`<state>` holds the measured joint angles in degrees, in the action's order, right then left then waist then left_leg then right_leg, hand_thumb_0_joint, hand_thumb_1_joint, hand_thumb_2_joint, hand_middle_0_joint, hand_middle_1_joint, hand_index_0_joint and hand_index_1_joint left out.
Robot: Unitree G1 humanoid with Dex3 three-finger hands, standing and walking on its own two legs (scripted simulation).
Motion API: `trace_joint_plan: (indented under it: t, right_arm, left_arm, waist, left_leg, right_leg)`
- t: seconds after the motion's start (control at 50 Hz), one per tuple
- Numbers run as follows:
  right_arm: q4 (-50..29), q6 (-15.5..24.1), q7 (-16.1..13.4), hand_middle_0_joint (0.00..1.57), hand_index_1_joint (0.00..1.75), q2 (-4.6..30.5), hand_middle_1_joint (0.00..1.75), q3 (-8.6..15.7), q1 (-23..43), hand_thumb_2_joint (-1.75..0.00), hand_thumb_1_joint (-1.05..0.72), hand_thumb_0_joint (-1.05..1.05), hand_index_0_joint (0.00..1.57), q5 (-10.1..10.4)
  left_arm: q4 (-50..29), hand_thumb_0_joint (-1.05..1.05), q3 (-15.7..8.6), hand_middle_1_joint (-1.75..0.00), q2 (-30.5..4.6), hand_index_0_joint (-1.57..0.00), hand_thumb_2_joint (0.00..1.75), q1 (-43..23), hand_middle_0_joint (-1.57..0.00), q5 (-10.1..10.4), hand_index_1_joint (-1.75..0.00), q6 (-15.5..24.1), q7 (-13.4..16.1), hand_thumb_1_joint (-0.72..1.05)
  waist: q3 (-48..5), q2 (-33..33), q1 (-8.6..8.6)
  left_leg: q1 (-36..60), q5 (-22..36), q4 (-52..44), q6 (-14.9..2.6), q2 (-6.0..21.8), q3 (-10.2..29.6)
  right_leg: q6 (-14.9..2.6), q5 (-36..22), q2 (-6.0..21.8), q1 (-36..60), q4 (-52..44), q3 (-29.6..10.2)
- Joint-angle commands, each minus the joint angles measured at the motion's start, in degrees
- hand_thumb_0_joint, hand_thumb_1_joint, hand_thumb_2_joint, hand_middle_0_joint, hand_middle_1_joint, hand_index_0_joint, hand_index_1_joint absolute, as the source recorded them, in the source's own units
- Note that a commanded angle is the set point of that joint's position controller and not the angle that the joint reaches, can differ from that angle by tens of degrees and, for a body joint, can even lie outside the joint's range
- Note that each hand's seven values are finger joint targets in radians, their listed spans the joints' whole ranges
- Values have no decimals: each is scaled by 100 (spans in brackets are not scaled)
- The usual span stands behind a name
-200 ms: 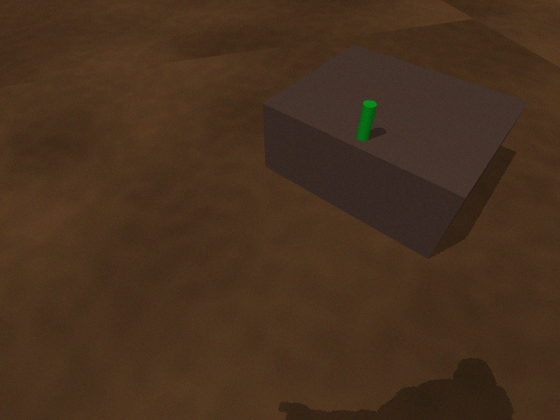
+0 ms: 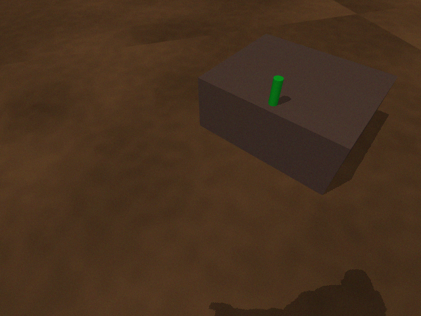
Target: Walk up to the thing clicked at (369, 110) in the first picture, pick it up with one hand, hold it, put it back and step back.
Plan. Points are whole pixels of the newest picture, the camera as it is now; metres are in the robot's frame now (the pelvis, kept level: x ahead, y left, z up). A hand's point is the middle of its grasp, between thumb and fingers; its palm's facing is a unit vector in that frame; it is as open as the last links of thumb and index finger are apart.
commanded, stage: stand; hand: left
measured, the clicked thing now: (275, 91) +1.20 -0.34 -0.31
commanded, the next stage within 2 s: walk up in 0.92 s
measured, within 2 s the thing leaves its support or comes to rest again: neither
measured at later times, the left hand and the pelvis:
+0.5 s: hand out of the picture +0.08 +0.25 -0.16, palm faces -0.03 -0.94 -0.34, open 7.4 cm; pelvis +0.00 +0.00 +0.00, yaw +0 degrees
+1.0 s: hand out of the picture +0.08 +0.26 -0.16, palm faces -0.08 -0.94 -0.33, open 7.4 cm; pelvis +0.01 +0.00 +0.00, yaw -4 degrees
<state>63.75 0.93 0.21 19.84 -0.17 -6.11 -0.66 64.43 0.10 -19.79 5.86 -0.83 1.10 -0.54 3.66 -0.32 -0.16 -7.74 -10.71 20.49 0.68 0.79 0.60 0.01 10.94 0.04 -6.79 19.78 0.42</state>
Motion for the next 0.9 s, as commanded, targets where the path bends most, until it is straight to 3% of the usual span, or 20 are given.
trace_joint_plan:
  t: [0.0,0.66,0.88]
  right_arm:
    - [-347,104,-64,20,30,1179,30,208,212,-90,-90,0,20,24]
    - [-334,98,-74,20,30,1205,30,186,169,-90,-90,0,20,37]
    - [-302,97,-79,20,30,1215,30,189,132,-90,-90,0,20,31]
  left_arm:
    - [-354,0,-222,-30,-1191,-20,90,-213,-20,21,-30,107,104,90]
    - [-339,0,-252,-30,-1209,-20,90,-155,-20,34,-30,98,105,90]
    - [-349,0,-241,-30,-1217,-20,90,-116,-20,34,-30,83,99,90]
  waist:
    - [-563,69,11]
    - [-579,-34,30]
    - [-465,-11,24]
  left_leg:
    - [147,764,-277,-233,651,531]
    - [218,969,-333,-238,667,528]
    - [151,805,-411,-210,650,539]
  right_leg:
    - [-159,-725,735,70,-370,-549]
    - [-163,-993,758,234,-391,-544]
    - [-161,-746,742,129,-458,-548]
